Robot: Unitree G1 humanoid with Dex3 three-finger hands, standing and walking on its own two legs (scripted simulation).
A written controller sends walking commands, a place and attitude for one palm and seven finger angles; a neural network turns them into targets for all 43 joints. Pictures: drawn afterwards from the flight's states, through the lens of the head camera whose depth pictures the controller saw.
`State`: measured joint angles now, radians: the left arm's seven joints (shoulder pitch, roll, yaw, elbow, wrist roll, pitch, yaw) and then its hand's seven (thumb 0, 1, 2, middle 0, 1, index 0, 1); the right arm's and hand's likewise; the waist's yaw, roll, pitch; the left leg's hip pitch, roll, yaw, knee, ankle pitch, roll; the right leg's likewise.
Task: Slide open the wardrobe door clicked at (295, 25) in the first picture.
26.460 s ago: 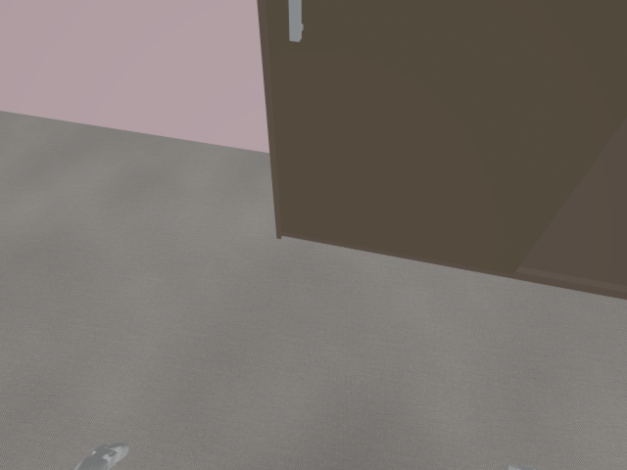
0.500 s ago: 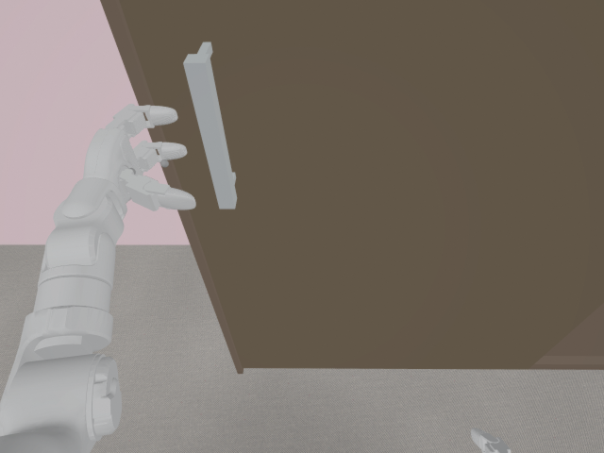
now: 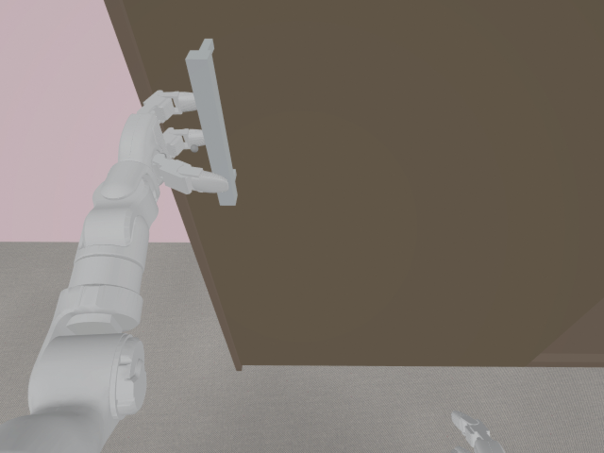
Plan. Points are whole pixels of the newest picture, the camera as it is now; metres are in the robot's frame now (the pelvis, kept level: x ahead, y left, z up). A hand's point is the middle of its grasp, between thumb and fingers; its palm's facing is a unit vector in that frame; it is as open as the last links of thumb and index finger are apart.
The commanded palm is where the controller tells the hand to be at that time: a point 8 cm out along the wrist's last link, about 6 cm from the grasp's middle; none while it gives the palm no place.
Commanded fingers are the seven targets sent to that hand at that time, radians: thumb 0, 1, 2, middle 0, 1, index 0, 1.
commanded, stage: feel for the door with the fingertips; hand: left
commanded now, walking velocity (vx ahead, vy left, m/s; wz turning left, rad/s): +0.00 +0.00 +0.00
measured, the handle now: (219, 130) +0.49 +0.14 +0.19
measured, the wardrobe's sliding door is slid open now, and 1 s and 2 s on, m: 0.00 0.00 0.00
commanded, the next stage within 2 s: slide the fingers in behind the handle in 0.42 s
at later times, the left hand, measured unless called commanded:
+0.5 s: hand (195, 145) +0.44 +0.16 +0.20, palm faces +0.05 -1.00 -0.01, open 14.0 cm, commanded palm +0.42 +0.22 +0.20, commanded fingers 0.00 -0.50 0.30 -0.30 -1.20 -0.30 -1.20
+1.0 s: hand (193, 154) +0.43 +0.16 +0.20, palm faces +0.01 -1.00 +0.00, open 14.0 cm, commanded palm +0.41 +0.21 +0.20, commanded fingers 0.00 -0.50 0.30 -0.30 -1.20 -0.30 -1.20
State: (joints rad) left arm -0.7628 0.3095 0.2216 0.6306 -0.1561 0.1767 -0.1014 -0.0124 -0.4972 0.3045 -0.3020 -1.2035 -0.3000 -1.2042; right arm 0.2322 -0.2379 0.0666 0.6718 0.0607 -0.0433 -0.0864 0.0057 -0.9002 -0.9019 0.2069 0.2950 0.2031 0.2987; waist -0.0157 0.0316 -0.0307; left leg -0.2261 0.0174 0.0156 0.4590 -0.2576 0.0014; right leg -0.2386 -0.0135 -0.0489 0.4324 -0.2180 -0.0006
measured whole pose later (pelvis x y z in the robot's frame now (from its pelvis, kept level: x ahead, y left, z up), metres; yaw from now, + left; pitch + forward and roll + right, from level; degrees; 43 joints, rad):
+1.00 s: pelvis +0.00 +0.00 +0.00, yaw +0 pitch +1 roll -1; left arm -0.73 0.30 0.22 0.61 -0.17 0.13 -0.12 -0.01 -0.50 0.30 -0.30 -1.20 -0.30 -1.20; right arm 0.27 -0.25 0.05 0.68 0.07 -0.06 -0.08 0.01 -0.90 -0.90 0.21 0.29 0.20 0.30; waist -0.01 0.03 -0.03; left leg -0.23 0.02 0.02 0.47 -0.26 0.01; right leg -0.24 -0.01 -0.04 0.43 -0.21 0.00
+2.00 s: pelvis +0.00 +0.00 +0.00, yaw +0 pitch +1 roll +0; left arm -0.77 0.20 0.17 0.61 -0.14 0.18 0.00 -0.01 -0.50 0.30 -0.29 -1.20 -0.29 -1.20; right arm 0.22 -0.23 0.05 0.69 0.05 -0.03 -0.08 0.01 -0.90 -0.90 0.21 0.29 0.20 0.30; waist -0.01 0.03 -0.03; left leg -0.20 0.02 0.02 0.44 -0.25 0.00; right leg -0.22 -0.01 -0.05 0.42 -0.21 0.00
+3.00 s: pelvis +0.00 +0.00 +0.00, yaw +0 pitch +1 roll +0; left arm -0.78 0.21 0.16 0.63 -0.13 0.17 0.00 0.00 0.41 0.69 -0.40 -1.33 -0.40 -1.33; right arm 0.22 -0.23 0.05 0.69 0.05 -0.03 -0.08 0.01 -0.90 -0.90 0.21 0.29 0.20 0.30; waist -0.02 0.02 -0.03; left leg -0.21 0.02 0.02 0.44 -0.25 0.00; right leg -0.22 -0.01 -0.04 0.41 -0.21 0.00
